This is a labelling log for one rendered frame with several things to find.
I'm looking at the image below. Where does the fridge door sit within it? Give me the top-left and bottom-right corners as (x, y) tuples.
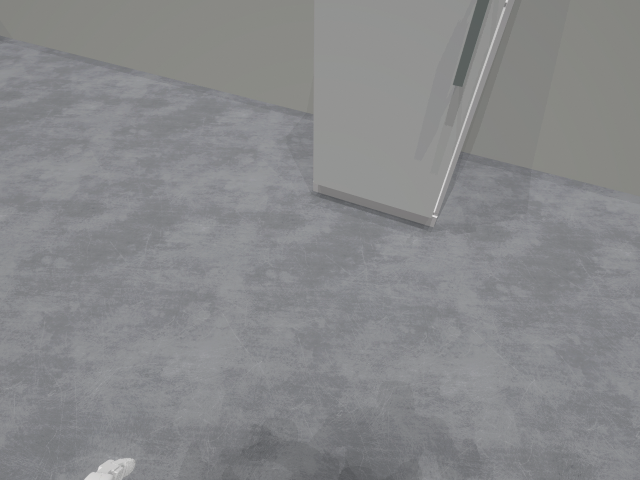
(314, 0), (506, 218)

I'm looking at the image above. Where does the left robot hand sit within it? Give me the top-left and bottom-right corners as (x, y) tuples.
(84, 458), (136, 480)

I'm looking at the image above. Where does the handle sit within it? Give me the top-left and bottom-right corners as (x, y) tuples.
(453, 0), (490, 87)

